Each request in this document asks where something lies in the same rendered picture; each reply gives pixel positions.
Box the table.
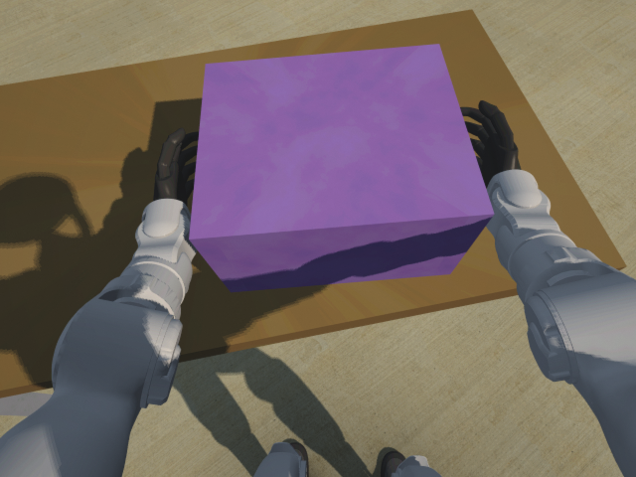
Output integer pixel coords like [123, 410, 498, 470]
[0, 9, 627, 416]

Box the robot left hand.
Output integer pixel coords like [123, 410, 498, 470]
[153, 128, 199, 206]

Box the robot right hand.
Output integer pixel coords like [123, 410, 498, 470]
[460, 100, 521, 188]

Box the carton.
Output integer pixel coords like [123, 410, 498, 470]
[189, 44, 495, 292]

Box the right robot forearm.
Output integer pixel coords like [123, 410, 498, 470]
[486, 169, 636, 304]

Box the left robot forearm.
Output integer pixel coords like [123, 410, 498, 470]
[52, 199, 197, 390]

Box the right robot upper arm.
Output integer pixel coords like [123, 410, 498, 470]
[524, 272, 636, 477]

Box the left robot thigh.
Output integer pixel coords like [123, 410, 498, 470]
[253, 452, 307, 477]

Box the left robot upper arm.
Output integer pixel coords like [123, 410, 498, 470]
[0, 298, 183, 477]

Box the left robot shin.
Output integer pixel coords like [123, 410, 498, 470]
[268, 442, 299, 457]

